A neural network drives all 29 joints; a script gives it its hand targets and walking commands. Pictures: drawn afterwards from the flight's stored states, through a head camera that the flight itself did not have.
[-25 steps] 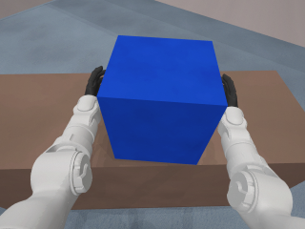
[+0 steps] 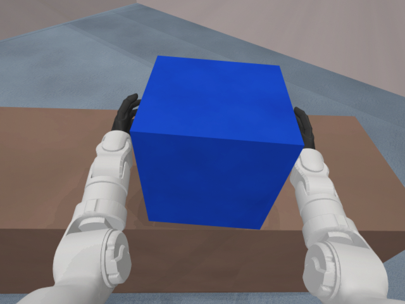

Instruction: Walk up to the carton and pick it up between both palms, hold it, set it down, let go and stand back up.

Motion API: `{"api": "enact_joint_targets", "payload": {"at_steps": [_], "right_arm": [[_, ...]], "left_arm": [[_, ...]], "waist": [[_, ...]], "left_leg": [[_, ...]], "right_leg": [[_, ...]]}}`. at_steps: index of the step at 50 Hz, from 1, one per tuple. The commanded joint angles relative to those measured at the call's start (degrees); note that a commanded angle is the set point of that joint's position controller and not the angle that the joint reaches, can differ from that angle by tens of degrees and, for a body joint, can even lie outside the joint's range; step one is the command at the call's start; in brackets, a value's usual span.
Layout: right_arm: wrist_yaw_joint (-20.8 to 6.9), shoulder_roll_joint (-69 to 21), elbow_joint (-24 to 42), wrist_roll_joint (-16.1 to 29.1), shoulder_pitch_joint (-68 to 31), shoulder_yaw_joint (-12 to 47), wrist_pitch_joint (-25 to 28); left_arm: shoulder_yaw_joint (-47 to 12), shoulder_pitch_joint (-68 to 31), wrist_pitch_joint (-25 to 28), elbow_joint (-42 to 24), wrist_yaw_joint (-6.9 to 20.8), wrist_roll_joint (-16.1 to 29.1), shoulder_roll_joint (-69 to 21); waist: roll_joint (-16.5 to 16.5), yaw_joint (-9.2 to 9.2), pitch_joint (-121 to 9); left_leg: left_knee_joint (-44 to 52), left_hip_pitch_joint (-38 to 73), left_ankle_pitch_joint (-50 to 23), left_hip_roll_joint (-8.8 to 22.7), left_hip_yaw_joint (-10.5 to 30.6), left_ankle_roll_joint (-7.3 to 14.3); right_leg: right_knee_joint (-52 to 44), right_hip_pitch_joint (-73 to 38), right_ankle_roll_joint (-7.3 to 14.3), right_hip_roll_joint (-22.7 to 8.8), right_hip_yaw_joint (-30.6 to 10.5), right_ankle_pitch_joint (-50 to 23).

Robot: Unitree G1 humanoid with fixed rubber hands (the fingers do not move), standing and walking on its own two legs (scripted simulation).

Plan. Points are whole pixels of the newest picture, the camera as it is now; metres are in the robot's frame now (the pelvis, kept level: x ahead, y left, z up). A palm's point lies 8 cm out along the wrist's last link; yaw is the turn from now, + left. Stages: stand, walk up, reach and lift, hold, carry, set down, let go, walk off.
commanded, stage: reach and lift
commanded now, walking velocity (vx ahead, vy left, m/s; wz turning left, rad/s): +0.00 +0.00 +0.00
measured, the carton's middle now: (211, 146) +0.45 +0.00 +0.07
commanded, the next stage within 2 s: hold in 1.86 s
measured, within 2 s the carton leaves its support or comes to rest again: neither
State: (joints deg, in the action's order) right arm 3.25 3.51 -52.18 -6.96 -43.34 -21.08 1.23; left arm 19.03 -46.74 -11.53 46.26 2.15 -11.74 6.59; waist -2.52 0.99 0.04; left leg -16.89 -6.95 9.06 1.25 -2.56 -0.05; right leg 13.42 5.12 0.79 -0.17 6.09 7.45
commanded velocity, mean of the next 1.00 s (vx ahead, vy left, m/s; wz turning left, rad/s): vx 0.00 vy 0.00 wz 0.00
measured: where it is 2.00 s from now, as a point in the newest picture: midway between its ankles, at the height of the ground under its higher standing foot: outside the picture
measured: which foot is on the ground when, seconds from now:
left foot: down 0.00-1.00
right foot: down 0.00-1.00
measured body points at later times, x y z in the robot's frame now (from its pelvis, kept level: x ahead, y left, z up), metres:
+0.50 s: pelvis -0.01 +0.00 +0.00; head -0.03 +0.03 +0.45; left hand +0.40 +0.18 +0.17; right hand +0.39 -0.18 +0.16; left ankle +0.00 +0.11 -0.75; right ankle +0.00 -0.11 -0.75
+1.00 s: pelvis -0.02 +0.00 +0.00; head -0.06 +0.03 +0.45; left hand +0.38 +0.18 +0.21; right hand +0.37 -0.18 +0.19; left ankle +0.00 +0.11 -0.75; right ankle +0.00 -0.11 -0.75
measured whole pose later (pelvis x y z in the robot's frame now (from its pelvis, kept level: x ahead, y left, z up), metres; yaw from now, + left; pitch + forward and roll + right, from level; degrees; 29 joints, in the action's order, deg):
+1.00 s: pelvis -0.02 +0.00 +0.00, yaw +0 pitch -7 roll +0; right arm 4.9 6.4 -38.4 5.4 -43.4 -9.2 -15.3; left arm 18.6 -41.7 -37.6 16.9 4.6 -15.4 5.4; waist -3.4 4.5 1.5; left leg -17.1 -1.6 8.3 0.8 -2.0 0.2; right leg 14.8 0.1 0.9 -0.4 5.9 7.5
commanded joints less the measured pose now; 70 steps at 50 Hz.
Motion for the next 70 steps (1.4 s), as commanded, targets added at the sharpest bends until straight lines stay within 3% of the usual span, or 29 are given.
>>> {"api": "enact_joint_targets", "payload": {"at_steps": [1, 4, 6, 11, 17, 23, 27, 33, 39, 45, 51, 63, 69, 70], "right_arm": [[-7.3, -25.1, 11.1, 0.5, -37.8, 15.6, 2.9], [-7.3, -25.9, 13.0, 1.8, -38.1, 17.4, 3.1], [-7.3, -25.1, 13.3, 2.3, -37.2, 17.9, 2.5], [-6.6, -23.4, 13.2, 3.7, -36.1, 18.4, 0.3], [-6.3, -24.4, 20.3, 6.9, -39.1, 22.5, -0.9], [-6.1, -23.6, 18.6, 7.6, -38.0, 22.0, -4.4], [-5.6, -23.9, 24.1, 10.3, -39.4, 24.5, -4.8], [-5.1, -21.8, 23.9, 11.5, -37.0, 24.8, -7.7], [-5.2, -21.3, 30.2, 14.7, -38.9, 27.6, -8.8], [-5.6, -20.6, 27.7, 14.6, -38.7, 26.5, -11.7], [-5.4, -20.8, 30.7, 17.1, -40.2, 28.3, -13.5], [-5.1, -22.1, 29.7, 18.2, -42.3, 28.6, -17.7], [-4.6, -22.3, 31.0, 20.5, -41.6, 30.7, -19.2], [-4.4, -22.2, 31.6, 20.7, -41.8, 30.8, -19.4]], "left_arm": [[-15.2, -31.1, -0.5, -8.7, 7.0, 1.9, -30.7], [-18.0, -31.0, -1.5, -12.6, 6.6, 2.7, -32.1], [-17.6, -29.1, -2.7, -13.0, 6.6, 2.0, -31.4], [-16.8, -26.7, -7.0, -15.2, 7.8, 1.6, -30.2], [-20.4, -27.2, -9.6, -21.0, 7.5, 3.1, -31.4], [-18.3, -26.6, -13.5, -20.7, 8.4, 2.8, -28.8], [-20.8, -26.5, -15.1, -26.6, 8.5, 3.7, -29.8], [-19.6, -24.4, -18.4, -28.2, 9.5, 2.8, -28.1], [-23.4, -25.5, -20.6, -34.7, 9.0, 5.0, -29.4], [-19.9, -24.4, -23.7, -32.4, 9.7, 3.0, -26.9], [-21.4, -25.7, -25.6, -36.8, 9.7, 4.3, -26.9], [-19.9, -27.8, -27.5, -35.0, 10.4, 4.7, -26.4], [-20.9, -27.7, -28.0, -37.1, 10.5, 5.5, -26.5], [-21.3, -27.6, -28.1, -37.5, 10.6, 5.4, -26.5]], "waist": [[2.8, 0.45, -26.6], [4.8, 1.03, -29.4], [4.1, 0.98, -27.9], [3.0, 1.31, -21.5], [3.6, 1.48, -26.5], [2.3, 1.69, -20.0], [3.6, 2.70, -25.7], [3.4, 3.48, -20.4], [5.0, 4.52, -25.0], [3.0, 3.59, -17.9], [4.1, 3.89, -21.0], [3.3, 3.98, -20.1], [3.4, 4.03, -21.9], [4.1, 4.70, -22.3]], "left_leg": [[0.1, 6.6, -16.4, -2.1, -1.6, -3.0], [-1.4, 9.5, -21.6, -2.2, -1.3, -3.8], [-1.7, 10.7, -22.3, -2.2, -1.1, -3.8], [0.3, 9.3, -17.0, -2.4, -1.3, -3.2], [-1.2, 10.8, -19.7, -3.0, -1.0, -3.1], [1.3, 7.5, -10.8, -3.2, -1.1, -1.4], [-0.7, 10.3, -17.2, -3.4, -0.6, -2.1], [0.5, 9.4, -13.6, -3.2, -0.4, -1.7], [-1.7, 13.6, -19.6, -2.9, 0.6, -2.7], [2.1, 8.0, -7.6, -2.7, 0.0, -0.6], [0.6, 10.4, -12.7, -2.8, 0.1, -1.0], [2.1, 6.8, -6.5, -3.0, -0.1, -0.1], [0.4, 8.9, -12.8, -3.3, 0.3, -0.9], [0.3, 9.2, -12.8, -3.3, 0.6, -1.1]], "right_leg": [[1.6, -11.5, -2.0, 1.2, -0.3, -14.5], [2.0, -11.0, -1.7, 1.4, -0.1, -17.0], [1.4, -10.5, -1.6, 1.7, 0.2, -16.4], [0.3, -10.5, -1.8, 1.5, 0.1, -11.2], [1.2, -10.5, -1.7, 2.0, 0.2, -14.1], [0.2, -9.7, -1.9, 1.3, -0.3, -7.5], [1.5, -11.8, -2.0, 1.7, -0.4, -14.0], [0.8, -11.2, -1.7, 1.8, -0.2, -10.1], [1.0, -9.6, -1.3, 2.7, 0.5, -11.8], [0.1, -9.3, -1.1, 1.9, 0.0, -3.6], [0.7, -10.4, -1.0, 2.1, -0.5, -8.0], [0.6, -10.3, -1.5, 2.0, -1.7, -4.4], [1.1, -11.4, -1.5, 2.3, -2.1, -9.5], [1.0, -11.7, -1.5, 2.3, -2.2, -9.2]]}}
